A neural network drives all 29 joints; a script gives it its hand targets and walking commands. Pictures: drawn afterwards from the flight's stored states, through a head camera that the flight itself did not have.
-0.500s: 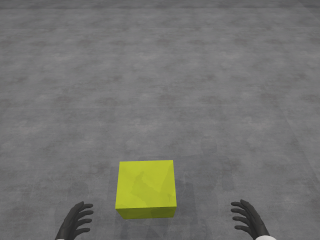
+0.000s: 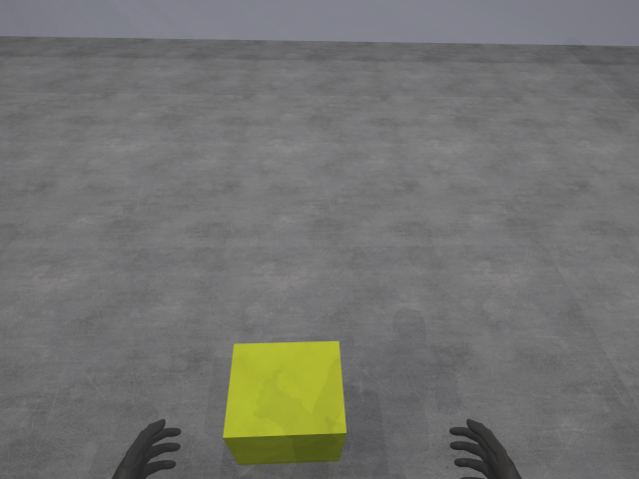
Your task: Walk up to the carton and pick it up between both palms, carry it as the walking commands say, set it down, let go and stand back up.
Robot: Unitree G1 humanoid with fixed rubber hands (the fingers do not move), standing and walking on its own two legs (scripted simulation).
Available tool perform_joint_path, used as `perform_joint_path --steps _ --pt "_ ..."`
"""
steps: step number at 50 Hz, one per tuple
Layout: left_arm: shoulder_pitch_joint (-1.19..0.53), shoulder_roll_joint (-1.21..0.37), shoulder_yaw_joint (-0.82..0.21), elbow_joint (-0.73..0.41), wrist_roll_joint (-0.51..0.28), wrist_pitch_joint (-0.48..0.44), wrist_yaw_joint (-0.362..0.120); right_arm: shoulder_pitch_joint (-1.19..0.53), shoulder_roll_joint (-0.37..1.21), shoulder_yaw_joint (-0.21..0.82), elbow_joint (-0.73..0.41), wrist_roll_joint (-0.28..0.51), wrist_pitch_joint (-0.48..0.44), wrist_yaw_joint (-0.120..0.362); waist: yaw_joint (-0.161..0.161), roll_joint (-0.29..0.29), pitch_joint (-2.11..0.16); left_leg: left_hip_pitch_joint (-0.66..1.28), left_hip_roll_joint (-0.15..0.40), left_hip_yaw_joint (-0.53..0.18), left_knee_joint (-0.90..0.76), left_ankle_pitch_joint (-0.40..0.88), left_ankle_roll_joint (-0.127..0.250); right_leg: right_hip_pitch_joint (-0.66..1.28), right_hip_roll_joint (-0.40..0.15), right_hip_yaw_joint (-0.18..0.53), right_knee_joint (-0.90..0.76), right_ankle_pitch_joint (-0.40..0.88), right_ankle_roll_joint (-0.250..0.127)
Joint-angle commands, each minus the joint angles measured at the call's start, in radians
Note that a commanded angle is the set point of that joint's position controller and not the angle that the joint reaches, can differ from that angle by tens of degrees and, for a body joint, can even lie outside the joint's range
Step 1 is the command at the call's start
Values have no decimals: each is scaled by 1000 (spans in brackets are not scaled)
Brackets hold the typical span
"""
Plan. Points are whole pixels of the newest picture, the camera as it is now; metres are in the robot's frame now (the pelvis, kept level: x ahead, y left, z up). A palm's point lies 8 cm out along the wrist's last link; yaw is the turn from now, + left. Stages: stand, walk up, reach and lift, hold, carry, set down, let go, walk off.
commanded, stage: stand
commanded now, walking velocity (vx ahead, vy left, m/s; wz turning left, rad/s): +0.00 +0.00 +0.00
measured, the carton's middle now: (288, 404) +0.44 +0.07 -0.63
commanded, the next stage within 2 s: none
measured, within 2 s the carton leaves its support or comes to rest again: neither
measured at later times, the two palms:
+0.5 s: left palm out of the picture +0.13 +0.29 -0.10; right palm out of the picture +0.13 -0.28 -0.08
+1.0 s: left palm out of the picture +0.07 +0.28 -0.10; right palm out of the picture +0.06 -0.31 -0.10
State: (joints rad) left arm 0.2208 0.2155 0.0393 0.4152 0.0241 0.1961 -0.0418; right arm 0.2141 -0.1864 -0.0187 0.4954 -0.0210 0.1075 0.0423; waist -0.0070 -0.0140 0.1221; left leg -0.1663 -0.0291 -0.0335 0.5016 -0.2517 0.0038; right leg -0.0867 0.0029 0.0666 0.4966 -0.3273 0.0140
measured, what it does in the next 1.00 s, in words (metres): stands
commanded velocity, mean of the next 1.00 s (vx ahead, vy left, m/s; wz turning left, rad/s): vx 0.00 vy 0.00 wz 0.00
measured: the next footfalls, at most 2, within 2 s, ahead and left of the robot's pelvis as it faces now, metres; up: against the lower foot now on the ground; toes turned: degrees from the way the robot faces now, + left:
none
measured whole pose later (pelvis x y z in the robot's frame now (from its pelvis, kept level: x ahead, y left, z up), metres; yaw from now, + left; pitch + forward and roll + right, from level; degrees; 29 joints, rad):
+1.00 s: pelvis -0.01 -0.01 +0.01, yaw +0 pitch -3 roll +0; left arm 0.25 0.35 0.00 0.90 0.03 0.00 0.02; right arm 0.18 -0.34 -0.04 1.03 -0.03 0.01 0.00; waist -0.01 -0.01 0.01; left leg -0.17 0.00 -0.04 0.40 -0.18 -0.01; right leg -0.08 0.03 0.06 0.38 -0.24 0.00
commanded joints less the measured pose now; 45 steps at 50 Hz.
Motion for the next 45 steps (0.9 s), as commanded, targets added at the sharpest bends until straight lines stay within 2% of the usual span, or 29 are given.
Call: perform_joint_path --steps 1,2,3,4,6,8,9,10,11,12,14,15,16,17,18,19,20,21,26,28,29,32,33,34,36,37,40,41,45 --pt "-20 211 63 25 6 -127 60 -29 -237 -88 65 -30 -95 -61 13 11 -176 25 72 -57 -46 129 -12 -117 -42 31 -50 75 -9" --pt "-10 214 65 40 8 -140 59 -30 -228 -79 70 -32 -101 -62 16 -13 -206 43 77 -64 -38 206 1 -105 -46 37 -48 130 -7" --pt "-19 190 59 45 4 -151 56 -38 -226 -75 87 -42 -107 -65 8 42 -215 53 91 -64 -46 295 7 -110 -34 29 -24 172 -7" --pt "-20 191 51 67 8 -160 58 -57 -222 -75 107 -33 -112 -61 19 11 -228 57 92 -58 -27 381 0 -111 -36 18 -18 223 -12" --pt "-21 194 47 88 -2 -159 50 -81 -241 -83 132 -36 -120 -59 26 73 -259 73 97 -58 -38 452 -4 -82 -33 15 14 258 -11" --pt "-10 210 53 111 0 -160 58 -68 -260 -90 156 -28 -116 -59 19 89 -250 90 99 -56 -39 510 -14 -91 -42 8 1 303 -9" --pt "-7 210 46 137 8 -159 66 -42 -239 -86 186 -32 -118 -62 15 46 -239 110 101 -73 -43 561 -7 -83 -39 2 12 350 -9" --pt "1 205 43 127 4 -163 68 -54 -274 -90 182 -33 -122 -65 18 68 -273 155 108 -69 -28 600 1 -106 -39 -5 26 370 -8" --pt "6 219 44 150 11 -165 72 -54 -277 -95 200 -28 -123 -63 26 67 -295 127 117 -77 -50 544 9 -61 -50 5 14 337 -12" --pt "-5 226 47 157 12 -164 78 -68 -273 -94 217 -29 -123 -64 8 29 -275 145 118 -60 -41 523 4 -99 -49 -1 -5 364 -10" --pt "29 238 46 190 15 -172 69 -34 -276 -87 248 -33 -124 -69 8 67 -246 126 110 -85 -70 453 10 -90 -40 12 -9 319 -11" --pt "32 236 38 206 17 -172 76 -59 -282 -89 258 -32 -125 -67 13 45 -239 111 118 -82 -75 451 15 -84 -47 14 -21 352 -13" --pt "15 251 33 200 19 -174 73 -73 -298 -92 256 -31 -125 -65 2 74 -195 67 115 -81 -98 370 2 -101 -43 11 -41 279 -13" --pt "42 248 44 217 21 -177 77 -74 -292 -86 274 -39 -123 -67 24 43 -220 80 125 -103 -113 277 18 -82 -47 25 -47 243 -10" --pt "23 261 40 222 19 -178 75 -99 -310 -95 267 -33 -120 -67 14 62 -191 51 116 -79 -113 270 17 -91 -50 26 -68 254 -14" --pt "16 257 35 234 23 -184 74 -87 -299 -88 270 -34 -122 -70 16 9 -168 37 113 -99 -109 230 21 -90 -54 29 -79 219 -20" --pt "19 251 35 235 23 -190 78 -106 -313 -89 269 -31 -122 -68 20 43 -159 24 111 -92 -114 199 21 -96 -67 50 -95 201 -28" --pt "8 279 29 245 25 -188 75 -96 -307 -85 278 -29 -123 -60 -1 16 -154 51 116 -89 -130 198 20 -97 -68 48 -102 214 -19" --pt "12 281 23 275 13 -206 76 -99 -314 -85 320 -16 -127 -64 2 41 -207 95 111 -55 -83 371 7 -76 -85 36 -102 346 -24" --pt "14 295 24 303 11 -204 76 -104 -298 -80 340 -11 -122 -60 4 -9 -195 107 107 -62 -89 338 2 -73 -82 27 -114 358 -17" --pt "-9 286 27 309 15 -205 82 -93 -298 -76 348 -12 -121 -59 2 10 -203 107 100 -57 -93 342 4 -58 -84 45 -120 360 -15" --pt "-8 302 21 323 16 -212 78 -92 -307 -67 370 -14 -119 -60 -12 -14 -192 95 100 -62 -112 253 -4 -69 -85 47 -138 278 -24" --pt "-14 289 20 329 13 -211 79 -143 -301 -70 368 -15 -120 -60 7 -19 -147 77 97 -61 -95 217 0 -102 -89 54 -168 278 -22" --pt "-17 305 24 341 22 -210 80 -125 -311 -74 374 -18 -115 -56 -13 -14 -157 76 96 -57 -104 197 -5 -90 -88 50 -175 271 -22" --pt "-40 293 18 347 13 -215 79 -113 -300 -68 387 -18 -115 -52 -16 -20 -117 54 103 -80 -135 137 3 -119 -91 66 -184 170 -20" --pt "-27 296 19 345 12 -217 74 -119 -296 -63 397 -26 -118 -53 1 -32 -132 55 101 -66 -138 113 5 -94 -101 80 -198 127 -25" --pt "-15 308 16 380 0 -215 69 -124 -322 -63 418 -11 -121 -55 -1 -4 -112 51 110 -77 -149 126 5 -97 -105 79 -209 168 -33" --pt "-8 306 16 381 2 -221 69 -102 -312 -58 427 -13 -124 -52 7 -42 -106 39 108 -93 -150 119 7 -90 -94 82 -198 148 -30" --pt "-18 318 13 408 3 -225 68 -90 -331 -53 456 -1 -118 -49 -14 10 -100 67 107 -90 -165 94 5 -129 -96 85 -226 61 -28"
